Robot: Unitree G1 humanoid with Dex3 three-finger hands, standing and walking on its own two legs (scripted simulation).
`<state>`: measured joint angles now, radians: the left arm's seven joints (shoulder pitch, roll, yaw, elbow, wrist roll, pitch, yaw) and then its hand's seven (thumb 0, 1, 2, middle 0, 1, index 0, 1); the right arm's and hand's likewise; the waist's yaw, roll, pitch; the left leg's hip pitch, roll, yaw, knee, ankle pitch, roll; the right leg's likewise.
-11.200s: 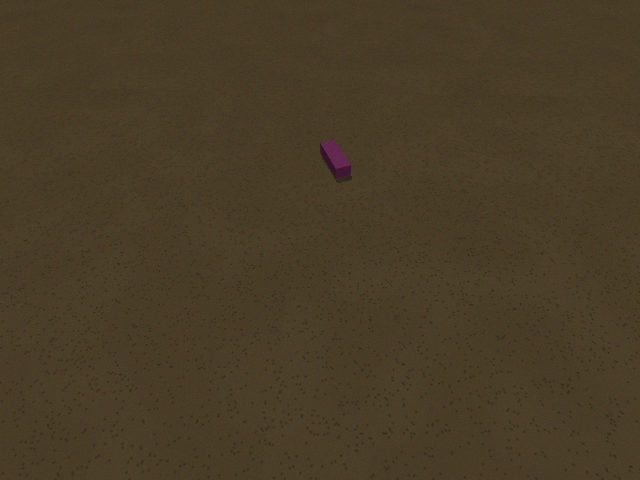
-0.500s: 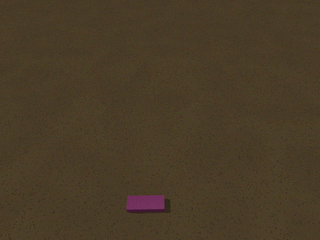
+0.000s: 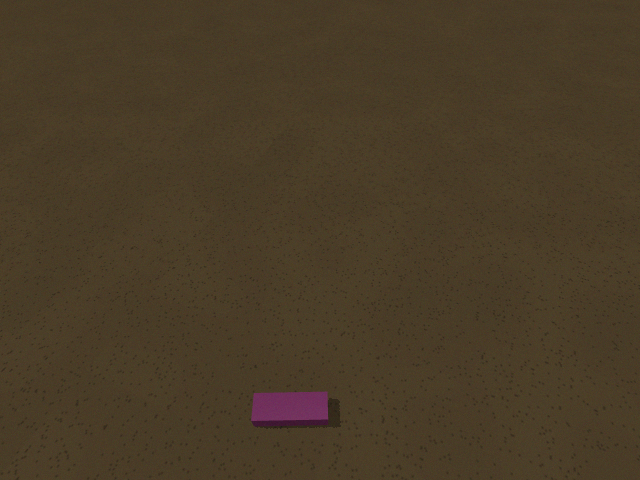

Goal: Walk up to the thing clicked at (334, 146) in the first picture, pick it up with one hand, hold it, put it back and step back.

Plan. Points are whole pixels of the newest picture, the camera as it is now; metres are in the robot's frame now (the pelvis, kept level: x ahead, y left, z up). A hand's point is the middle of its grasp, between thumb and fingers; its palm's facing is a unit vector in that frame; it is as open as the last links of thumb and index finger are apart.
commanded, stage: stand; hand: left
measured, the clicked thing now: (290, 408) +0.41 +0.12 -0.75
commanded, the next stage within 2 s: walk up in 0.20 s
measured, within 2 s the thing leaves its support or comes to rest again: neither
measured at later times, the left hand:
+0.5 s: hand out of the picture +0.09 +0.21 -0.17, palm faces -0.08 -0.92 -0.39, open 7.4 cm
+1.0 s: hand out of the picture +0.08 +0.12 -0.17, palm faces +0.00 -0.93 -0.38, open 7.4 cm
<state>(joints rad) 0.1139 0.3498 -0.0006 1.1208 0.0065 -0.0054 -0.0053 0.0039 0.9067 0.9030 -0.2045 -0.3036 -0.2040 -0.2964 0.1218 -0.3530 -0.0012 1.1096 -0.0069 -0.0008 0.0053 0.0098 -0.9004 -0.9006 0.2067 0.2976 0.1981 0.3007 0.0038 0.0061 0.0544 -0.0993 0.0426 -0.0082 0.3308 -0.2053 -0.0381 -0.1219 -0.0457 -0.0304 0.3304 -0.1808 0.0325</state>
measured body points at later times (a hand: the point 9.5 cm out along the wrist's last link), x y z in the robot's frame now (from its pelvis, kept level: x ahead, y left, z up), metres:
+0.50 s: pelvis -0.02 -0.08 -0.03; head +0.04 -0.07 +0.41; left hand +0.10 +0.26 -0.15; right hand +0.01 -0.45 -0.12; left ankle -0.02 +0.14 -0.75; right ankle +0.01 -0.24 -0.75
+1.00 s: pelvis -0.01 -0.14 -0.03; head +0.02 -0.14 +0.42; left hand +0.08 +0.17 -0.14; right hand +0.08 -0.43 -0.15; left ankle +0.01 -0.02 -0.75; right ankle +0.00 -0.25 -0.75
